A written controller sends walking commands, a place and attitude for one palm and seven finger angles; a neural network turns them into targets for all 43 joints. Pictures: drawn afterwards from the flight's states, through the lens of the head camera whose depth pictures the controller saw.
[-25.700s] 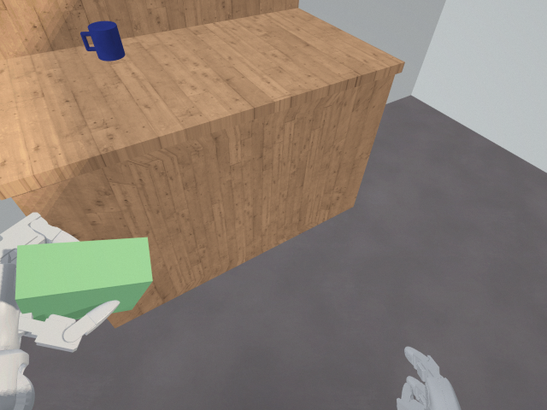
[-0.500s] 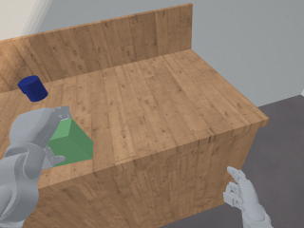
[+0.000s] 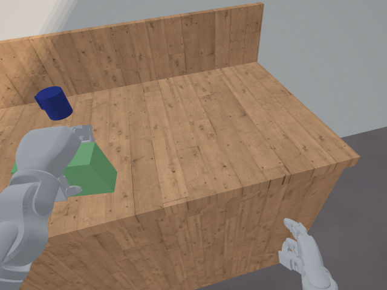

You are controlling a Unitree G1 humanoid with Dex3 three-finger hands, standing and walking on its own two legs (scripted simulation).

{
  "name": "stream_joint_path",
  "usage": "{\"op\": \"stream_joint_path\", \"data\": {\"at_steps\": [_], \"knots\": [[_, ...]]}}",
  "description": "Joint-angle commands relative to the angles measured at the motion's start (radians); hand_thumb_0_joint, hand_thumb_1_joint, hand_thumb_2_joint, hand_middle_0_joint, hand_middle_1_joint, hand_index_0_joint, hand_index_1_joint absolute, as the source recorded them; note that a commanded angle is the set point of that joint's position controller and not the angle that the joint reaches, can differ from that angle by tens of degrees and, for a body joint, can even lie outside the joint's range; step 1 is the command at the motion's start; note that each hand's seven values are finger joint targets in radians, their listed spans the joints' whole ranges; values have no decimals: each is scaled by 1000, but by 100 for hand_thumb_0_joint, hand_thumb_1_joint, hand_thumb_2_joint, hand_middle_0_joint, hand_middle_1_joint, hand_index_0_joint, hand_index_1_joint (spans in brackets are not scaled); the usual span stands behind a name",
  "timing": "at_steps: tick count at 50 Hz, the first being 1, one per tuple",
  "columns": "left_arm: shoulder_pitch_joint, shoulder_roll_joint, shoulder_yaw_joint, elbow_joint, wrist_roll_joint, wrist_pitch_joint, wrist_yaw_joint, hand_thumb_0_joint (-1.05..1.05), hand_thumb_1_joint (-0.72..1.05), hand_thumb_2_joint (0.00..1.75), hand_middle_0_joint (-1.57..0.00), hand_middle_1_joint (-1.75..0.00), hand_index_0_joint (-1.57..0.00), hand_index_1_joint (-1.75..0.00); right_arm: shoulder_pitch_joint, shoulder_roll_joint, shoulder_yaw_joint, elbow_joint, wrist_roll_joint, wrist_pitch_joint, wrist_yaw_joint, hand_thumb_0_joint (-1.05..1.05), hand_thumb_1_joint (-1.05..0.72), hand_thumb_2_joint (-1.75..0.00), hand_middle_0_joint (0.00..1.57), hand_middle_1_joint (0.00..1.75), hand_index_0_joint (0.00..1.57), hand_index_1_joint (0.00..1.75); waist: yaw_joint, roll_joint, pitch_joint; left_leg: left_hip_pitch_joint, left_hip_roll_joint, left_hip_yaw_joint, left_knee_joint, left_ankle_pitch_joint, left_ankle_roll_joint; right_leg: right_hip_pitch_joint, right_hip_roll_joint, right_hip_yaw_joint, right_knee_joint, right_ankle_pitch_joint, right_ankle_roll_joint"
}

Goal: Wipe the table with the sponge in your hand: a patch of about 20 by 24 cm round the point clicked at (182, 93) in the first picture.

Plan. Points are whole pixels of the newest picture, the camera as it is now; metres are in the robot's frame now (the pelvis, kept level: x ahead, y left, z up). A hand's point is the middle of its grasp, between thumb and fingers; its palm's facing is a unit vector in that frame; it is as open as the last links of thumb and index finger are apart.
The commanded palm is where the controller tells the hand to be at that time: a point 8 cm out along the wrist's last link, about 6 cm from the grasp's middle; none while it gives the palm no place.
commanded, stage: move the sponge above the wiping area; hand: left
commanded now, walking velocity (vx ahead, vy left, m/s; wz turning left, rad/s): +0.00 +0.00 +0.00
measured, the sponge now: (74, 176) +0.25 +0.29 +0.14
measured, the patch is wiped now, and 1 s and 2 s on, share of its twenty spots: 0.00 0.00 0.00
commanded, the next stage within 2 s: none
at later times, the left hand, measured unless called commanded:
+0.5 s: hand (43, 158) +0.25 +0.33 +0.19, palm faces +0.21 +0.02 -0.98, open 9.3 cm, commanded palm +0.19 +0.32 +0.24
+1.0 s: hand (24, 166) +0.23 +0.36 +0.18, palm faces +0.11 +0.04 -0.99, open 9.3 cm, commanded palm +0.19 +0.35 +0.22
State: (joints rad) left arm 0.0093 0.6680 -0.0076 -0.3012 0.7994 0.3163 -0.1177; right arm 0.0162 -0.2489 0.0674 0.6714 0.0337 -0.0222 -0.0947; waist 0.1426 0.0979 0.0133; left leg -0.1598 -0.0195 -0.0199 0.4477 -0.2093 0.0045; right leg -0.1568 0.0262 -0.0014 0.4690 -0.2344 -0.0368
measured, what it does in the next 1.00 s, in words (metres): stands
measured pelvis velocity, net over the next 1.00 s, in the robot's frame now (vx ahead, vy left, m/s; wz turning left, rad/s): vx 0.01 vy -0.01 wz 0.02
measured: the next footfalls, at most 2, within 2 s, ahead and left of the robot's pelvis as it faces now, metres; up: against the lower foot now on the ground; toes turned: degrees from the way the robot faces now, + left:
none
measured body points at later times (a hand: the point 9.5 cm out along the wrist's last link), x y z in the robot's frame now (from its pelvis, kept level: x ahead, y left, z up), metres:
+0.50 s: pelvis +0.01 +0.01 +0.00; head -0.01 -0.02 +0.45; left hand +0.23 +0.32 +0.24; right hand +0.28 -0.15 -0.06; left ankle +0.03 +0.12 -0.74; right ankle +0.02 -0.10 -0.74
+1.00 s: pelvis +0.01 -0.01 +0.00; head +0.00 -0.05 +0.45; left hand +0.22 +0.35 +0.23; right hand +0.25 -0.21 -0.09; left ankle +0.03 +0.12 -0.74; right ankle +0.02 -0.10 -0.74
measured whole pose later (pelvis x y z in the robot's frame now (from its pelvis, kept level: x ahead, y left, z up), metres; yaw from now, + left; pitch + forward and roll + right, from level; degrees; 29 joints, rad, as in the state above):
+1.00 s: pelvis +0.01 -0.01 +0.00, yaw +1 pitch -4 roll +0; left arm 0.06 0.75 0.20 -0.10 0.77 0.26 -0.10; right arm 0.07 -0.27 0.05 0.68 0.05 0.01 -0.09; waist 0.13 0.11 0.01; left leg -0.16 0.00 -0.05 0.46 -0.23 -0.01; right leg -0.13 0.05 -0.03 0.43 -0.23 -0.05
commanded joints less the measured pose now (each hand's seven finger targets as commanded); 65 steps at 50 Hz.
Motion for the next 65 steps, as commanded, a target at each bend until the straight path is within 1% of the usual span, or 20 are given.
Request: {"op": "stream_joint_path", "data": {"at_steps": [1,6,10,16,19,20,21,26,31,35,36,40,41,45,50,54,58,60,61,65], "knots": [[-288,268,308,-95,-5,80,104,0,10,130,-120,-160,-120,-160,-246,-95,-36,-170,1,-33,19,0,-90,-90,20,30,20,30,28,16,-193,29,11,-41,-74,190,6,59,-26,68,-99,112,-45],[-51,131,209,-117,-60,151,21,0,10,130,-120,-160,-120,-160,-263,-104,-25,-212,23,2,34,0,-90,-90,20,30,20,30,10,-48,-146,-2,21,-34,-90,164,10,35,-25,14,-96,137,-20],[-87,84,134,-237,-47,154,-5,0,10,130,-120,-160,-120,-160,-306,-79,-11,-250,41,-13,23,0,-90,-90,20,30,20,30,-12,-55,-143,23,24,-55,-102,73,21,-13,-10,29,-98,57,-18],[-431,317,231,-351,122,75,66,0,10,130,-120,-160,-120,-160,-238,-97,-19,-218,-12,-50,-14,0,-90,-90,20,30,20,30,4,107,-329,79,12,-94,-110,117,32,101,9,41,-43,68,-46],[-396,311,244,-219,157,53,97,0,10,130,-120,-160,-120,-160,-218,-90,-21,-170,-15,-33,-4,0,-90,-90,20,30,20,30,8,99,-277,84,12,-97,-109,191,16,82,10,53,-80,76,-55],[-406,355,295,-190,147,65,104,0,10,130,-120,-160,-120,-160,-255,-92,-17,-169,-1,-38,0,0,-90,-90,20,30,20,30,17,98,-259,80,4,-104,-109,176,17,85,24,96,-86,68,-72],[-404,285,240,-149,119,71,100,0,10,130,-120,-160,-120,-160,-237,-88,-18,-164,-8,-32,5,0,-90,-90,20,30,20,30,10,78,-243,79,0,-81,-103,212,16,81,7,55,-97,103,-66],[-196,179,195,-37,6,153,18,0,10,130,-120,-160,-120,-160,-264,-100,-18,-174,15,1,28,0,-90,-90,20,30,20,30,9,-1,-175,28,4,-53,-98,218,9,70,-14,16,-110,163,-40],[-56,162,163,-100,4,151,-64,0,10,130,-120,-160,-120,-160,-245,-108,-16,-218,26,9,34,0,-90,-90,20,30,20,30,-15,-68,-168,12,8,-43,-72,179,28,36,-13,13,-98,152,-23],[-174,354,290,-200,77,79,-49,0,10,130,-120,-160,-120,-160,-263,-112,-13,-225,16,-5,18,0,-90,-90,20,30,20,30,-4,-28,-231,42,-10,-58,-50,160,39,42,-1,77,-88,93,-35],[-228,371,304,-232,81,41,-33,0,10,130,-120,-160,-120,-160,-218,-110,-18,-229,1,-12,10,0,-90,-90,20,30,20,30,-2,-8,-273,57,-16,-50,-41,186,44,70,-13,39,-81,107,-31],[-257,462,429,-150,69,-70,48,0,10,130,-120,-160,-120,-160,-185,-101,-29,-191,4,-40,-13,0,-90,-90,20,30,20,30,2,57,-232,104,-26,-59,-26,179,38,34,4,113,-134,75,-54],[-272,406,392,-109,55,-84,63,0,10,130,-120,-160,-120,-160,-151,-98,-39,-184,-4,-38,-17,0,-90,-90,20,30,20,30,-9,46,-224,100,-24,-43,-18,198,37,43,-10,79,-133,109,-50],[-192,397,422,11,3,-75,82,0,10,130,-120,-160,-120,-160,-178,-108,-47,-166,15,-38,-6,0,-90,-90,20,30,20,30,-1,88,-169,72,-25,-44,-20,199,23,47,-13,120,-141,144,-51],[-84,314,322,128,-23,-13,-8,0,10,130,-120,-160,-120,-160,-197,-124,-45,-180,29,-26,-2,0,-90,-90,20,30,20,30,-26,-41,-112,-2,-23,-28,-21,148,33,23,-21,85,-127,137,-19],[-129,356,301,105,-6,-61,-73,0,10,130,-120,-160,-120,-160,-132,-136,-51,-189,23,-26,-17,0,-90,-90,20,30,20,30,-52,-89,-150,7,-23,-27,-8,113,49,14,-33,45,-118,115,4],[-200,441,393,34,11,-197,-47,0,10,130,-120,-160,-120,-160,-103,-123,-48,-197,6,-49,-39,0,-90,-90,20,30,20,30,-41,-53,-215,68,-30,-30,8,141,55,23,-29,32,-122,107,-5],[-202,548,515,1,21,-243,6,0,10,130,-120,-160,-120,-160,-114,-121,-52,-194,7,-65,-43,0,-90,-90,20,30,20,30,-17,18,-206,82,-32,-48,8,138,50,12,-13,96,-132,77,-29],[-238,504,491,14,18,-257,29,0,10,130,-120,-160,-120,-160,-85,-111,-56,-188,-5,-63,-48,0,-90,-90,20,30,20,30,-17,42,-220,80,-30,-34,10,161,48,30,-25,54,-126,99,-31],[-227,506,548,40,0,-229,122,0,10,130,-120,-160,-120,-160,-111,-112,-70,-171,9,-58,-29,0,-90,-90,20,30,20,30,6,167,-195,75,-23,-42,1,206,24,38,-19,105,-128,136,-57]]}}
